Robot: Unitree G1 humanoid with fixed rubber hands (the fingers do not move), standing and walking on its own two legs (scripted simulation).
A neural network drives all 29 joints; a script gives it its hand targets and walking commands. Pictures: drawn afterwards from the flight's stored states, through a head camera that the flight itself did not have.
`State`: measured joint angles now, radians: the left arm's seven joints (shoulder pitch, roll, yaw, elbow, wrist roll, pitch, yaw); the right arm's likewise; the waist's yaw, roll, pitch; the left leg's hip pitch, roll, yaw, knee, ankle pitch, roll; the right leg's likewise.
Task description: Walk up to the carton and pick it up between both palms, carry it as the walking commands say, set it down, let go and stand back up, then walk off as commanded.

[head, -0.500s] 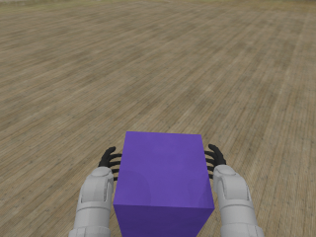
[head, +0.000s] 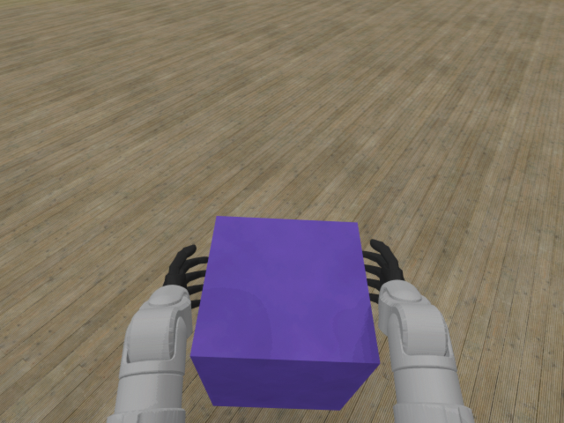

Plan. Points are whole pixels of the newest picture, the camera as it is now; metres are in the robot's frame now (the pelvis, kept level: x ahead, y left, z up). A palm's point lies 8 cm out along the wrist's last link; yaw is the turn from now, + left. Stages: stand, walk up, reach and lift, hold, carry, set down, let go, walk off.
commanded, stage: carry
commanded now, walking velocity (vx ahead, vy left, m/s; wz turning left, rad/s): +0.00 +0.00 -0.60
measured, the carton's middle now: (281, 318) +0.29 +0.02 -0.01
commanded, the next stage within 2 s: none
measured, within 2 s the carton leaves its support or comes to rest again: neither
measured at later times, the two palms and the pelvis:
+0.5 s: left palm (276, 246) +0.35 +0.03 +0.09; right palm (496, 293) +0.27 -0.26 +0.09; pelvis -0.05 -0.01 -0.01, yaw -16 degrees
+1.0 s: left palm (294, 266) +0.31 +0.00 +0.09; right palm (535, 373) +0.17 -0.26 +0.09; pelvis -0.08 +0.04 +0.00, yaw -31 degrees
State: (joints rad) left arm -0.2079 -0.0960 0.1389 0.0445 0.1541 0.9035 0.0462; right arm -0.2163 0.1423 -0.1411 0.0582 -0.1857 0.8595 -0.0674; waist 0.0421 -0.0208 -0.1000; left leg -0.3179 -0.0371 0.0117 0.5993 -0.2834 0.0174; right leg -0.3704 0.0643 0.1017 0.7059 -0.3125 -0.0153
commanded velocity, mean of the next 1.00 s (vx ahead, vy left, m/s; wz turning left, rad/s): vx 0.00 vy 0.00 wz -0.60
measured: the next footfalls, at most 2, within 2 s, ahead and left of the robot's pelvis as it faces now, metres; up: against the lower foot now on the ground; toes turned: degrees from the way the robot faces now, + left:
left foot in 0.42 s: +0.03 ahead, +0.12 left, +0.00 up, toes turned -8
left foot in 0.88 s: +0.02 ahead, +0.12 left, +0.00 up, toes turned -23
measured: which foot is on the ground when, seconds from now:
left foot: down 0.00-0.18, up 0.20-0.40, down 0.42-0.58, up 0.60-0.86, down 0.88-1.00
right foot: down 0.00-0.90, up 0.92-1.00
